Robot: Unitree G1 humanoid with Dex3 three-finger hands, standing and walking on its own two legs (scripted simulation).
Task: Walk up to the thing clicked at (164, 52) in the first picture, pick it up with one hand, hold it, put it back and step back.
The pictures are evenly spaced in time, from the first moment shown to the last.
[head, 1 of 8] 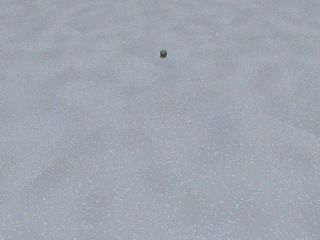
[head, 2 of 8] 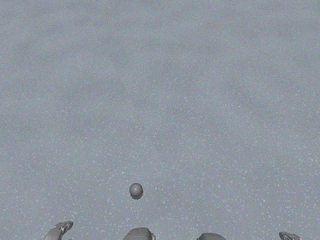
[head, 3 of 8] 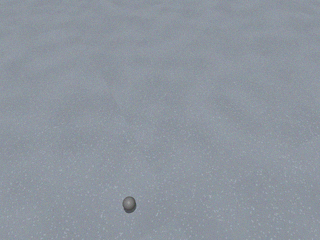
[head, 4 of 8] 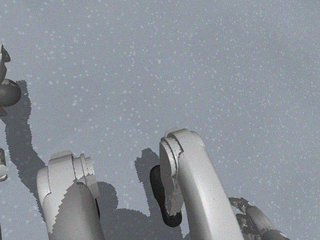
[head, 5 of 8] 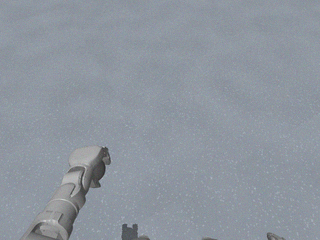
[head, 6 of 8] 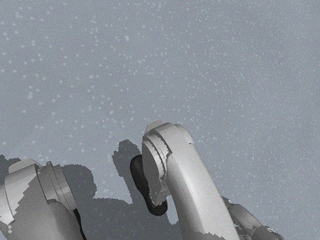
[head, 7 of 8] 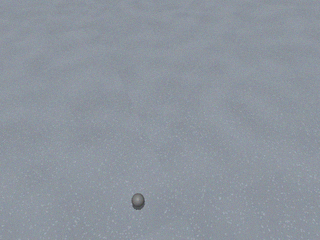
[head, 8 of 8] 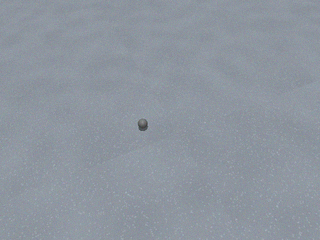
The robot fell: no
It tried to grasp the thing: yes
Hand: left
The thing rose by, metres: 0.69
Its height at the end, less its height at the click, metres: +0.00
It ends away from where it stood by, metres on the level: 0.01
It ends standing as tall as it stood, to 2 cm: yes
